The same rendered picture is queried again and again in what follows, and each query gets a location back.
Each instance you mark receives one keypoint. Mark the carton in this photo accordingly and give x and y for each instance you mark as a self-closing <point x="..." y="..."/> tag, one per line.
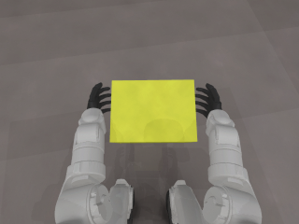
<point x="153" y="111"/>

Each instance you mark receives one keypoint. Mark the right robot upper arm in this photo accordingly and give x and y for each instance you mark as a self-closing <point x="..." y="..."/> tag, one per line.
<point x="225" y="205"/>

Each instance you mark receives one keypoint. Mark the left robot upper arm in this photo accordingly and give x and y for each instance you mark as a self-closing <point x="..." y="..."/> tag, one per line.
<point x="88" y="204"/>

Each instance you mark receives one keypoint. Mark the left robot hand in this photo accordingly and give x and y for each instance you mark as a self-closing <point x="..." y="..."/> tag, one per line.
<point x="95" y="98"/>

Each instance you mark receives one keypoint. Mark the robot right forearm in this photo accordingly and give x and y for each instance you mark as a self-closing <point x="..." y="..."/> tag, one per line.
<point x="225" y="155"/>

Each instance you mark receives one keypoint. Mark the right robot hand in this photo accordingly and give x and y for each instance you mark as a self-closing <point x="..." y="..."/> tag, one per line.
<point x="213" y="100"/>

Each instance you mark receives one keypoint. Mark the robot left forearm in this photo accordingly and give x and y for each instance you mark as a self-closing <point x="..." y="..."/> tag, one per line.
<point x="87" y="164"/>

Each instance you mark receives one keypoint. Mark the robot left shin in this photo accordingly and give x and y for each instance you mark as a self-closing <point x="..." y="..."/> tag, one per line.
<point x="123" y="181"/>

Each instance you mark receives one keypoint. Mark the left robot thigh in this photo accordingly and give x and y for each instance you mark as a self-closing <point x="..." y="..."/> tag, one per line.
<point x="121" y="199"/>

